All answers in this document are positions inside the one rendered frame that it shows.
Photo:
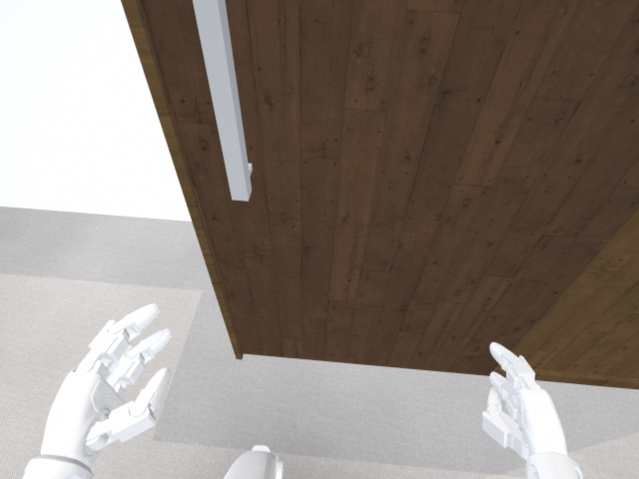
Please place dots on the robot left thigh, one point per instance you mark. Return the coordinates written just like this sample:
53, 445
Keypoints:
256, 465

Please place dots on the left robot hand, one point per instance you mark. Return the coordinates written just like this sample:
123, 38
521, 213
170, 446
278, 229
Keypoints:
73, 427

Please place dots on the handle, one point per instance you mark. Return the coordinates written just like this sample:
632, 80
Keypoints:
213, 26

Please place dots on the wardrobe door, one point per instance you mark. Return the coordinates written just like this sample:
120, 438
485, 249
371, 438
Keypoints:
429, 176
593, 327

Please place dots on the right robot hand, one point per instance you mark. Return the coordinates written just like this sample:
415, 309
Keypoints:
530, 407

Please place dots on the right robot forearm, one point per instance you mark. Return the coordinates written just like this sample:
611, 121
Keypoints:
551, 465

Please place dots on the left robot forearm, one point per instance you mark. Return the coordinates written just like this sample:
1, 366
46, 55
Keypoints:
56, 467

